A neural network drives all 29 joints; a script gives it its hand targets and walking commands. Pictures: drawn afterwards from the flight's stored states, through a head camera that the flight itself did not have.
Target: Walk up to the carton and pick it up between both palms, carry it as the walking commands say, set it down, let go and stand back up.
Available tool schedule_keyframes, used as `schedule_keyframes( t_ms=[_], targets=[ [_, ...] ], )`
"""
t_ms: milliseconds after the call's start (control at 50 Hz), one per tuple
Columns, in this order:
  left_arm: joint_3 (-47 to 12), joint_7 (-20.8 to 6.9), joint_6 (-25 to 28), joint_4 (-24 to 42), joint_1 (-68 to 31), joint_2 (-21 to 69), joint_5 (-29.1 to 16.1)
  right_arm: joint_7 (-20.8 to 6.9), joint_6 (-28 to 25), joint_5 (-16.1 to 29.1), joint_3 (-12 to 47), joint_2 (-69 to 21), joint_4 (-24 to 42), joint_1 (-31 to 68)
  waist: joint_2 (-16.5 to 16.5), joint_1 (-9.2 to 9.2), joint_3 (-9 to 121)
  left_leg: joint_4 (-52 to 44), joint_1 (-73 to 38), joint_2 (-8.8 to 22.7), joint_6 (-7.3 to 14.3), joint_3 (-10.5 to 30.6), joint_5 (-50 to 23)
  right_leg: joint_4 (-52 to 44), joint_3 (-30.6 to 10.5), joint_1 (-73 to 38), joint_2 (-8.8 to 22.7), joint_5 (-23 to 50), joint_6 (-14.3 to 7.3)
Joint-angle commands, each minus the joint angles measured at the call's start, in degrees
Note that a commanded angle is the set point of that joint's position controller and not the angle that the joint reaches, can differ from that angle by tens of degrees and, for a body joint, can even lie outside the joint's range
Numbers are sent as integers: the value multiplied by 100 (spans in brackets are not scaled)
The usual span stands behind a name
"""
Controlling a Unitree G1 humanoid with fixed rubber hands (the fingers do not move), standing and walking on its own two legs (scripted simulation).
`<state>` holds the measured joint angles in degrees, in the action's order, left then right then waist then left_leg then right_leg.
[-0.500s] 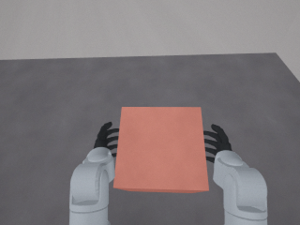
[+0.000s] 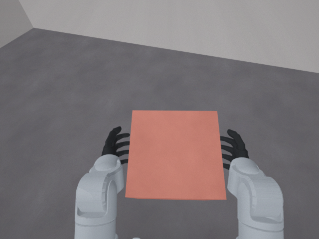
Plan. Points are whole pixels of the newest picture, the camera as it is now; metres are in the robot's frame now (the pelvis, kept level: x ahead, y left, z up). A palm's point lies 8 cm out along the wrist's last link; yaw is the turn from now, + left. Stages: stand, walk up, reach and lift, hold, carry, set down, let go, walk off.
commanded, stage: carry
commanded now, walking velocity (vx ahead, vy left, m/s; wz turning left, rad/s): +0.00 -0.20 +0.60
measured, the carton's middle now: (172, 160) +0.33 -0.01 +0.01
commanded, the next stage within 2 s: none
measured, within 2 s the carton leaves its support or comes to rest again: neither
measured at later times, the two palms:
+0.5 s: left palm (111, 205) +0.19 +0.12 +0.10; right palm (240, 160) +0.28 -0.15 +0.10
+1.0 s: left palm out of the picture +0.13 +0.06 +0.11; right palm (268, 171) +0.25 -0.19 +0.11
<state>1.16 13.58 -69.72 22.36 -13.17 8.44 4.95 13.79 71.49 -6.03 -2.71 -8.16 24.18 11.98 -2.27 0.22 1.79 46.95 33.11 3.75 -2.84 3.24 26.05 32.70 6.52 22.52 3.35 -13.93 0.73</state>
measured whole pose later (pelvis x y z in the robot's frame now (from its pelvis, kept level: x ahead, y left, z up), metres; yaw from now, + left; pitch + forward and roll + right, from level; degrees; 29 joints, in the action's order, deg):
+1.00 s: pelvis -0.05 -0.18 +0.01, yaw +24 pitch +2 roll +0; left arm 2.0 13.2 -72.0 20.4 -10.2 7.9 5.1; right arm 13.5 72.1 -6.1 -1.7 -8.2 18.2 12.4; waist 0.4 1.4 5.1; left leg 30.6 18.8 2.2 0.4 -5.9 14.1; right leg 30.4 10.9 20.5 4.0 -12.1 -1.6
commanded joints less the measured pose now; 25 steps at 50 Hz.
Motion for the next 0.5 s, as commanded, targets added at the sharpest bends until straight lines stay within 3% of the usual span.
schedule_keyframes(
  t_ms=[0,20,60,140,160,180,200,220,240,260,280,320,360,460,480],
  targets=[
    [-2824,-1420,93,540,-1664,5954,-1900,-1453,-175,2356,3520,-5877,802,2416,1351,-33,1913,2005,287,-102,88,-633,901,-868,-893,-1632,1693,2790,-994],
    [-2813,-1420,128,558,-1646,6049,-1875,-1479,-200,2440,3614,-5966,930,2534,1245,-52,1874,1795,138,-41,40,-746,500,-803,-377,-1547,1404,2535,-842],
    [-2782,-1407,182,619,-1766,6135,-1850,-1501,-216,2516,3690,-6034,1056,2714,1422,-29,1766,1105,-76,-98,-66,-1055,228,-691,-20,-1539,1218,2064,-768],
    [-2734,-1333,125,448,-1525,5952,-1760,-1503,-115,2408,3495,-5751,708,2441,1364,45,1869,-222,-616,-179,123,-1214,136,-399,-98,-1759,1420,2200,-978],
    [-2764,-1312,95,381,-1476,5941,-1749,-1510,-90,2361,3428,-5697,602,2318,1237,4,1920,-956,-895,-147,171,-1196,-318,-177,-41,-1767,1396,2286,-894],
    [-2788,-1298,64,293,-1419,5935,-1740,-1525,-70,2291,3356,-5647,485,2194,858,-67,1986,-2069,-1491,67,196,-922,-1167,216,132,-1500,1306,2130,-643],
    [-2828,-1282,44,233,-1479,5922,-1746,-1540,-57,2216,3295,-5603,356,2093,205,-124,1941,-2563,-2567,754,374,126,-1820,719,123,-323,1168,1175,-272],
    [-2915,-1272,-15,300,-1401,5883,-1773,-1520,-44,2177,3198,-5476,193,1866,-1317,-107,1905,-2430,-3475,2381,947,2368,-4291,1694,283,1297,360,-985,195],
    [-3072,-1287,-41,421,-1737,5867,-1858,-1528,-73,2142,3057,-5540,180,1881,-1478,-127,1612,-2276,-3474,2714,1386,2764,-5635,2572,-171,2044,57,-2101,214],
    [-3190,-1324,-32,361,-1910,6016,-1936,-1532,-103,2077,3002,-5624,195,1932,-1053,-143,1731,-2111,-3361,2384,1425,2236,-5470,3086,-606,1947,201,-1902,159],
    [-3349,-1374,2,505,-2142,6206,-2082,-1552,-156,2031,2958,-5736,242,1979,-842,-155,1797,-2150,-3197,2043,1282,1673,-4824,3251,-700,1878,265,-1625,160],
    [-3550,-1448,76,793,-2397,6489,-2306,-1551,-276,2057,2974,-5980,523,2120,-824,-140,1862,-2240,-2853,1512,998,841,-4120,2903,-561,1553,199,-1085,159],
    [-3569,-1439,140,883,-2351,6478,-2381,-1496,-348,2078,2983,-5938,765,2188,-858,-148,2000,-2254,-2655,1273,857,620,-3713,2406,-381,1134,2,-961,162],
    [-3375,-1356,91,736,-1725,6017,-2207,-1387,-272,1973,3009,-5612,747,1770,-1227,-171,2067,-2222,-2175,1059,669,728,-2664,608,54,103,-342,-1157,101],
    [-3308,-1359,65,640,-1597,5964,-2155,-1377,-247,1947,3002,-5556,685,1747,-1192,-89,2109,-1986,-2002,902,586,535,-2589,-179,237,-385,-372,-726,79]
  ],
)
